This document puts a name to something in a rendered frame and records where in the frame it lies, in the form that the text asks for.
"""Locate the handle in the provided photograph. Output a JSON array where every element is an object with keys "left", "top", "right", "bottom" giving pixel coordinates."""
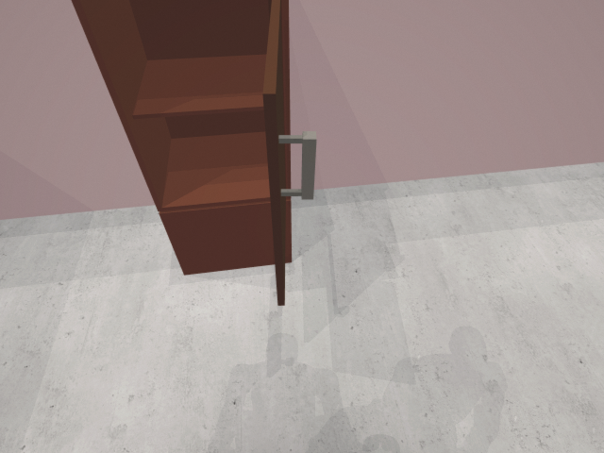
[{"left": 278, "top": 131, "right": 317, "bottom": 200}]

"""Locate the cupboard door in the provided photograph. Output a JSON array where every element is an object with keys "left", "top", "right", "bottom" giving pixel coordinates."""
[{"left": 263, "top": 0, "right": 286, "bottom": 306}]

